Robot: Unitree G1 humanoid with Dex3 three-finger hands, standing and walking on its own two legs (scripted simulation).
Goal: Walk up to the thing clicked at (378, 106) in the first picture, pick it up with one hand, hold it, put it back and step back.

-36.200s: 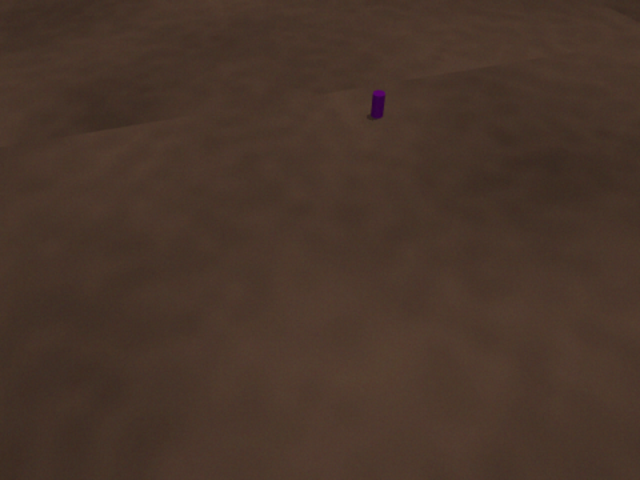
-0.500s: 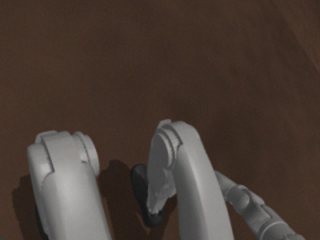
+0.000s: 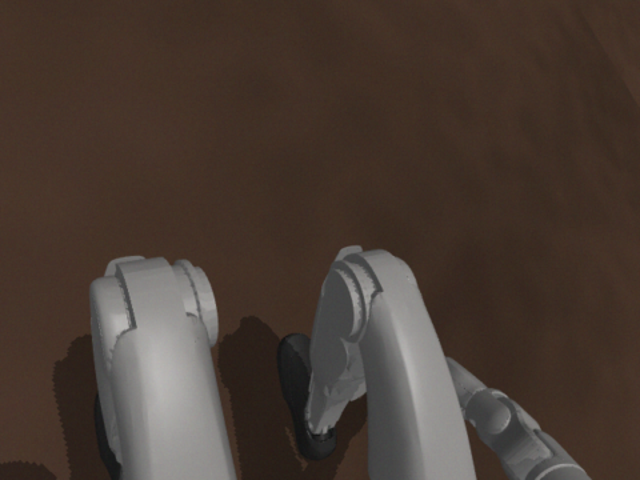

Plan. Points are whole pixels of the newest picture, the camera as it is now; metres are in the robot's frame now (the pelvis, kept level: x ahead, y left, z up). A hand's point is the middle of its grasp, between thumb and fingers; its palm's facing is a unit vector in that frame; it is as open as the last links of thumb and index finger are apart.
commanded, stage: withdraw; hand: left
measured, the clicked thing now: out of the picture +0.35 +0.36 -0.22
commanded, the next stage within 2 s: rise in 0.04 s
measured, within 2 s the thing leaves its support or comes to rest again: neither
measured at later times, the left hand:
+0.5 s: hand out of the picture +0.21 +0.46 -0.01, palm faces +0.56 -0.70 -0.44, open 17.5 cm
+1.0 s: hand out of the picture +0.19 +0.31 +0.19, palm faces +0.44 -0.77 -0.46, open 17.6 cm
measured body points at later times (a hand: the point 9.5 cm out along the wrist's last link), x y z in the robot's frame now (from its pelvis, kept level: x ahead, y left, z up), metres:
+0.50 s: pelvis +0.01 -0.01 +0.06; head +0.18 +0.11 +0.46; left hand +0.17 +0.49 +0.01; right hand +0.26 -0.21 -0.04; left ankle +0.08 +0.13 -0.25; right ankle +0.14 -0.13 -0.25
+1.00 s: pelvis +0.05 -0.02 +0.28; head +0.19 +0.03 +0.71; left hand +0.16 +0.35 +0.22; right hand +0.31 -0.21 +0.18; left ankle +0.08 +0.13 -0.25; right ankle +0.14 -0.13 -0.25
